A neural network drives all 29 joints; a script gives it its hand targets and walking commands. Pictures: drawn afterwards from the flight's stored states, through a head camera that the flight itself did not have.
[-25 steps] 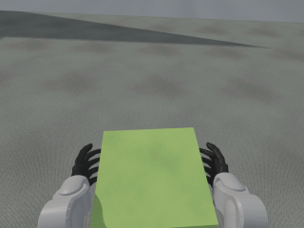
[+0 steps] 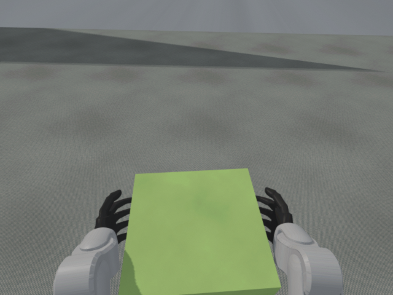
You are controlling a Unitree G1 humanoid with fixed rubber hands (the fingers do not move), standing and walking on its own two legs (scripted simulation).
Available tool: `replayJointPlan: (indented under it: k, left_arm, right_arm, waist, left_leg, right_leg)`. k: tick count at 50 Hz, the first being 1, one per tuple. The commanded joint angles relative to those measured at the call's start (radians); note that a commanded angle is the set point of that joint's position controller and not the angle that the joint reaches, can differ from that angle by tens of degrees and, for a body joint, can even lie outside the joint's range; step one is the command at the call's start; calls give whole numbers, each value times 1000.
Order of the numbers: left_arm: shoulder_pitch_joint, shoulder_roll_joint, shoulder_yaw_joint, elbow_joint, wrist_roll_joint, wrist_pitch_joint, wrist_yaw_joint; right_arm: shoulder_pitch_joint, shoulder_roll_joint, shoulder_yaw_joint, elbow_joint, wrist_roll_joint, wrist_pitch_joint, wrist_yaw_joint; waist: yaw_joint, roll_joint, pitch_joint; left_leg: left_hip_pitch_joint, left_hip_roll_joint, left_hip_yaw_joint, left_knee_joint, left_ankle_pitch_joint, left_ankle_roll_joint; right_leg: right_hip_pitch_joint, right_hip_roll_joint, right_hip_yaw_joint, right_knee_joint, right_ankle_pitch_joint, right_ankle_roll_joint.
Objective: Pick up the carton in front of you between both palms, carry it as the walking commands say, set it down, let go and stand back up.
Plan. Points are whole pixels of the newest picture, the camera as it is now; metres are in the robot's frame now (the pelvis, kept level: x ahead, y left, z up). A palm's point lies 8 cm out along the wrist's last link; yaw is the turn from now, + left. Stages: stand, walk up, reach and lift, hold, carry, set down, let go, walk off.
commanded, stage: carry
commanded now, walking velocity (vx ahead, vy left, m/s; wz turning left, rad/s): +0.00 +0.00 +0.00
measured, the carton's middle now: (195, 251) +0.23 +0.00 +0.02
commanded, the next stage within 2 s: hold in 1.62 s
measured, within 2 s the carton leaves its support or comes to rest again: neither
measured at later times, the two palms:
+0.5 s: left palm (116, 236) +0.25 +0.15 +0.06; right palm (276, 236) +0.24 -0.15 +0.06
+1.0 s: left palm (114, 253) +0.23 +0.15 +0.03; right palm (271, 251) +0.22 -0.14 +0.03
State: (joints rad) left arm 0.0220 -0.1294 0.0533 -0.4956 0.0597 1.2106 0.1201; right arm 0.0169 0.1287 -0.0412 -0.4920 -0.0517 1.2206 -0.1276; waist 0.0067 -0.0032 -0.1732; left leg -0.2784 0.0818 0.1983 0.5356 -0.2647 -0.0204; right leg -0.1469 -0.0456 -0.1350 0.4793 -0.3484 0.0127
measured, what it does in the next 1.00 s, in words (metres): shifts its weight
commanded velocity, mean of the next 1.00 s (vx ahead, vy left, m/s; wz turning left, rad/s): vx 0.00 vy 0.00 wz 0.00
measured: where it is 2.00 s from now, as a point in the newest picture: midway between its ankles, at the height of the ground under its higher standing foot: outside the picture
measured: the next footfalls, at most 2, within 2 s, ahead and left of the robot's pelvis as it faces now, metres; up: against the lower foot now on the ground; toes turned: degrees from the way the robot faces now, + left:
none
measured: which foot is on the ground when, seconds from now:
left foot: down 0.00-1.00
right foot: down 0.00-1.00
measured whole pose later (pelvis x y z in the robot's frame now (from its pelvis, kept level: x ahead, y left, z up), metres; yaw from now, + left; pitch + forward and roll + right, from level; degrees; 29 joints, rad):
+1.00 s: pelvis -0.06 +0.01 +0.00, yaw +0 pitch +2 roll +0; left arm -0.22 -0.14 0.19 0.19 0.23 0.66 0.02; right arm -0.21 0.14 -0.17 0.19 -0.23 0.67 -0.02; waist 0.00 0.00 -0.06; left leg -0.32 0.08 0.18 0.51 -0.21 0.01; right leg -0.21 -0.06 -0.17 0.51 -0.32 -0.01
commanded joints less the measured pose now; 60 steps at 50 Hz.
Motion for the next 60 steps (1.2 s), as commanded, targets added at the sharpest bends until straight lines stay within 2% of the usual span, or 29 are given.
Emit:
replayJointPlan:
  k: [1,3,5,10,13,17,23,26,30,40,44,49,53,60]
  left_arm:
    - [-390,-752,-636,-132,-292,-13,-100]
    - [-362,-743,-634,-123,-286,-13,-98]
    - [-337,-732,-630,-108,-276,-13,-98]
    - [-344,-711,-618,-42,-242,-32,-119]
    - [-375,-684,-599,23,-217,-68,-139]
    - [-403,-654,-570,105,-186,-133,-160]
    - [-410,-671,-537,207,-143,-226,-185]
    - [-475,-695,-519,241,-128,-282,-202]
    - [-502,-684,-462,363,-81,-359,-219]
    - [-643,-774,-372,649,-17,-567,-286]
    - [-694,-860,-421,654,-46,-604,-312]
    - [-660,-903,-468,596,-73,-552,-316]
    - [-628,-881,-446,585,-65,-509,-311]
    - [-654,-890,-432,594,-62,-512,-318]
  right_arm:
    - [-389,754,617,-126,270,-25,96]
    - [-358,741,612,-116,263,-26,94]
    - [-338,728,612,-108,256,-27,95]
    - [-359,709,619,-60,238,-45,121]
    - [-393,686,606,2,216,-77,144]
    - [-408,659,570,94,183,-140,168]
    - [-420,669,529,198,139,-234,191]
    - [-488,692,511,235,120,-290,208]
    - [-524,675,454,346,79,-371,227]
    - [-653,759,361,628,17,-580,296]
    - [-702,845,415,631,41,-617,321]
    - [-674,891,473,569,70,-566,327]
    - [-647,868,449,557,65,-522,323]
    - [-666,878,431,569,60,-526,327]
  waist:
    - [-5,-10,-152]
    - [-6,11,-179]
    - [-6,14,-190]
    - [-5,-16,-148]
    - [-5,-19,-116]
    - [-5,1,-127]
    - [-3,-9,-170]
    - [-6,-13,-123]
    - [-8,3,-94]
    - [-11,15,-108]
    - [-10,9,-131]
    - [-9,5,-153]
    - [-10,6,-151]
    - [-10,6,-136]
  left_leg:
    - [162,74,-68,7,602,5]
    - [187,83,-75,18,696,14]
    - [189,84,-75,31,733,19]
    - [130,65,-59,20,627,9]
    - [125,65,-63,-6,584,7]
    - [157,79,-79,-11,594,19]
    - [147,89,-85,22,510,35]
    - [112,91,-90,-14,413,28]
    - [97,95,-103,-42,343,33]
    - [95,91,-120,-84,244,33]
    - [101,91,-123,-85,247,34]
    - [107,90,-122,-78,255,37]
    - [96,93,-123,-74,271,37]
    - [82,91,-126,-77,262,33]
  right_leg:
    - [23,-112,55,11,787,4]
    - [28,-103,48,24,753,5]
    - [35,-99,42,33,754,6]
    - [54,-99,33,23,793,10]
    - [43,-100,31,5,747,12]
    - [32,-107,39,-9,668,6]
    - [47,-126,41,11,649,-10]
    - [19,-119,36,-6,507,-12]
    - [-13,-116,45,-34,367,-17]
    - [-39,-112,59,-63,209,-26]
    - [-38,-112,61,-59,205,-27]
    - [-43,-116,61,-48,224,-29]
    - [-49,-117,60,-39,234,-27]
    - [-63,-119,64,-46,228,-29]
